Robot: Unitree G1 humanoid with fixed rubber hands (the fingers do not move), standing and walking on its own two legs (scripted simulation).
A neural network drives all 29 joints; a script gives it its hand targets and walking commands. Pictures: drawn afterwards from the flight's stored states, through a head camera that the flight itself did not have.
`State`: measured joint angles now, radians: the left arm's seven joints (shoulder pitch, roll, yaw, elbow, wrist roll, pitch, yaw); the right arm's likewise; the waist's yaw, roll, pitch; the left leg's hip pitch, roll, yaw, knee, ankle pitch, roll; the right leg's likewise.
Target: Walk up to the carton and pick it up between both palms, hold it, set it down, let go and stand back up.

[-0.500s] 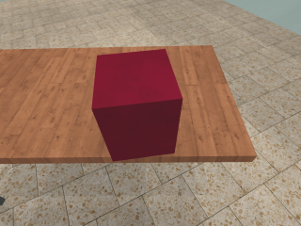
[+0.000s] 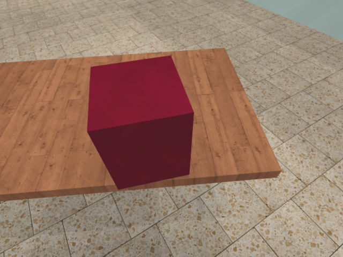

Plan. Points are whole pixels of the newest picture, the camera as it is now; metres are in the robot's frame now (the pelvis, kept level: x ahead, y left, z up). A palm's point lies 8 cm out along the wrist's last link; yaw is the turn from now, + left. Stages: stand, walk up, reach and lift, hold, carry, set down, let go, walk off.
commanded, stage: walk up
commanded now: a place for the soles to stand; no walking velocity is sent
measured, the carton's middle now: (143, 124) +0.43 +0.08 +0.06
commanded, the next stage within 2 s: reach and lift in 1.60 s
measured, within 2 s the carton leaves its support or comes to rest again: neither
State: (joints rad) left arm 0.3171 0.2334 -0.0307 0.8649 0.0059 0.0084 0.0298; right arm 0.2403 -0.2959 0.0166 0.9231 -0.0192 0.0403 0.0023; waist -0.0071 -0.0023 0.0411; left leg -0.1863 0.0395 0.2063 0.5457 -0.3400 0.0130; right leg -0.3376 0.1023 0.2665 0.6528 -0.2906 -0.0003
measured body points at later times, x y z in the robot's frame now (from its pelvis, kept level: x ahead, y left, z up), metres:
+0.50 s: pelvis +0.03 +0.00 +0.00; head +0.05 +0.00 +0.45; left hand +0.10 +0.25 -0.14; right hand +0.05 -0.26 -0.15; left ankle -0.03 +0.11 -0.73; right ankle +0.03 -0.11 -0.73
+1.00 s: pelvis +0.02 +0.01 +0.00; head +0.03 +0.01 +0.45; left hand +0.09 +0.26 -0.14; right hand +0.02 -0.24 -0.15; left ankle -0.03 +0.12 -0.73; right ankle +0.03 -0.11 -0.73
